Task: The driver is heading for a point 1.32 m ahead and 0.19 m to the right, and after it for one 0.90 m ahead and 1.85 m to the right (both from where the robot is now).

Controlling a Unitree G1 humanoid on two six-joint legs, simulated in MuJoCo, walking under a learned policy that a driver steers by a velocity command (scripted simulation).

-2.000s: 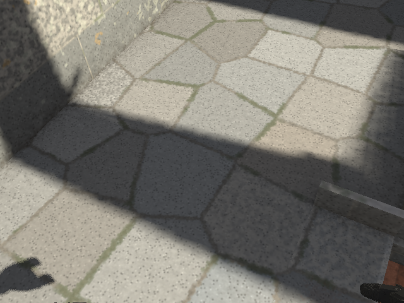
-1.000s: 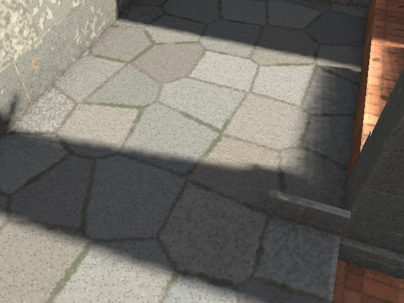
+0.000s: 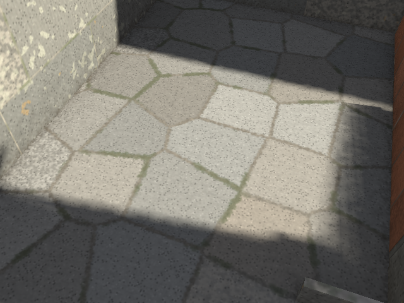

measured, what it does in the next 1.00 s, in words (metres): walks ahead: right foot, then left foot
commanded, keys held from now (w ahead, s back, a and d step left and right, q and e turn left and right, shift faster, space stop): w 1.00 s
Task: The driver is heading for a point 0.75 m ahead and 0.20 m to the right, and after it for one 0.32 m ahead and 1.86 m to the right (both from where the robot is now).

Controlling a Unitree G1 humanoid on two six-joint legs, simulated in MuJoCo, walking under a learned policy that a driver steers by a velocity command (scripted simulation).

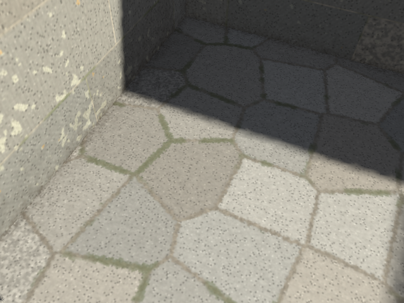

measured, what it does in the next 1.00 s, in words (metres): walks ahead, turning right: right foot, then left foot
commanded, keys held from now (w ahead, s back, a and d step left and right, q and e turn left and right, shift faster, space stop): w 0.32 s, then w+e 0.68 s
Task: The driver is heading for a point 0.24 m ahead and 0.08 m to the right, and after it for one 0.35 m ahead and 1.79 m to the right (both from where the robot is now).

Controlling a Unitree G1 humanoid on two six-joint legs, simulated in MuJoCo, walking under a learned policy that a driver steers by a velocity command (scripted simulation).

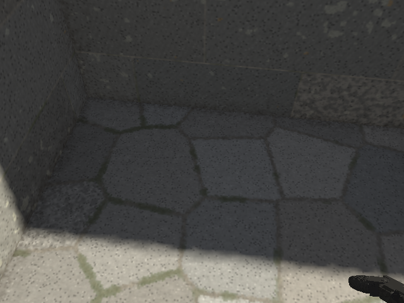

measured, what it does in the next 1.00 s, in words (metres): walks ahead, turning right: right foot, then left foot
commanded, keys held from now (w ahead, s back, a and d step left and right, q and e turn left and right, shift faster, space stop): w+e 0.02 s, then e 0.98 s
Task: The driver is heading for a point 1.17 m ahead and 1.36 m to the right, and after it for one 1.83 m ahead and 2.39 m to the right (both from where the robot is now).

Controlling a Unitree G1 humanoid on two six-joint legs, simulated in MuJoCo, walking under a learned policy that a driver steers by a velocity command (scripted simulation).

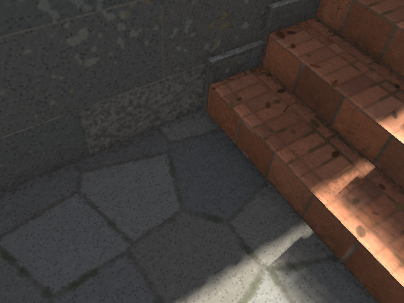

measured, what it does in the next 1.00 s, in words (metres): steps on the spot, turning right: right foot, then left foot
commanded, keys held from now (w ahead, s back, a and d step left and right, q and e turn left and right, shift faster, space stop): e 0.26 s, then no key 0.50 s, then e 0.14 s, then w+e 0.10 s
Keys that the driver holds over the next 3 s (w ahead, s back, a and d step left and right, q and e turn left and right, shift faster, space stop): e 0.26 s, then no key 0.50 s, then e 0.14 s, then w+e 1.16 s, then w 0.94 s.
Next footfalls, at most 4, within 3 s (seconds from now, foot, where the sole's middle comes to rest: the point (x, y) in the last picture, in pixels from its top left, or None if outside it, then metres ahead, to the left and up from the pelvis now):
0.28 right None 0.02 -0.15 -0.78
0.68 left None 0.07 0.08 -0.78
1.20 right None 0.03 -0.21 -0.78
1.66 left None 0.45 -0.28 -0.78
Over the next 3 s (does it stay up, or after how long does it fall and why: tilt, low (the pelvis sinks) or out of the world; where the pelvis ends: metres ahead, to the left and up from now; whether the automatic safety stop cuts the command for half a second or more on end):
stays up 0.60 -0.78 0.18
